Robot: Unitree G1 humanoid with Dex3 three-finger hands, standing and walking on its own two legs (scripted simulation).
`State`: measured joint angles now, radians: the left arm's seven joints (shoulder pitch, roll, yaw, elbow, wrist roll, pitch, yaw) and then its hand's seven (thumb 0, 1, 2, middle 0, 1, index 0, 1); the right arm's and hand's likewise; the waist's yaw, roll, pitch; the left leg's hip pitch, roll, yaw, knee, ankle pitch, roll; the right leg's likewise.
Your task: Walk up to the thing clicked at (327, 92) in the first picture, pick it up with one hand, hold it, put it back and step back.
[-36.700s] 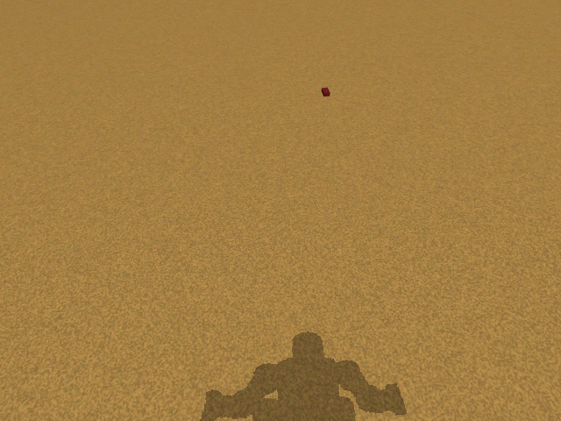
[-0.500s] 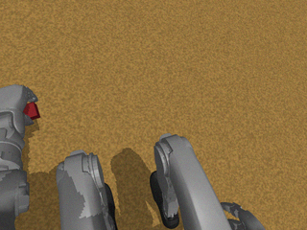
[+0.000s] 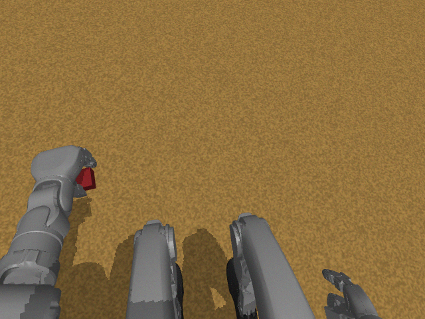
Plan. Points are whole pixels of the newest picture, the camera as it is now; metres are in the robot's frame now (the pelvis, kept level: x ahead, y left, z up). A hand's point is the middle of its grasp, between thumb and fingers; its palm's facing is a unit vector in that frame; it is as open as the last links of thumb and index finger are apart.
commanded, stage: lift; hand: left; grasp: from above
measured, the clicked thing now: (75, 181) +0.41 +0.29 -0.14
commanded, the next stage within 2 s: hold in 1.08 s
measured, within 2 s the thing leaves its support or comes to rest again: neither
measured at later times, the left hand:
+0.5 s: hand (20, 162) +0.36 +0.26 +0.09, palm faces -0.43 -0.14 -0.89, open 7.0 cm
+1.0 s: hand out of the picture +0.39 +0.25 +0.18, palm faces -0.42 -0.15 -0.90, open 7.1 cm
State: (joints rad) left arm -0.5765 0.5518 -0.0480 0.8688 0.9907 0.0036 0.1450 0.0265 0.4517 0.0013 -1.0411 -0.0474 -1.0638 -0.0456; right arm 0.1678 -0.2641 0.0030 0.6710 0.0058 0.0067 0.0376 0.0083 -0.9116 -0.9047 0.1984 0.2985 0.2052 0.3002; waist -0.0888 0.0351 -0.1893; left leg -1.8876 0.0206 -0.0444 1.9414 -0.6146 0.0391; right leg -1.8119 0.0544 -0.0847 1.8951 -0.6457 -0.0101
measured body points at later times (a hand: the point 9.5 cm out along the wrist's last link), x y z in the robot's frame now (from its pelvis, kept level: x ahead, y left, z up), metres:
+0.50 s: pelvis +0.04 +0.01 +0.18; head +0.12 +0.03 +0.63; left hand +0.38 +0.27 +0.14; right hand +0.13 -0.25 +0.07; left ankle +0.09 +0.11 -0.44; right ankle +0.09 -0.11 -0.44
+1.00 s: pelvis +0.08 +0.01 +0.26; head +0.13 +0.01 +0.71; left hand +0.41 +0.25 +0.23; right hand +0.17 -0.25 +0.14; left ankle +0.09 +0.11 -0.44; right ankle +0.09 -0.11 -0.44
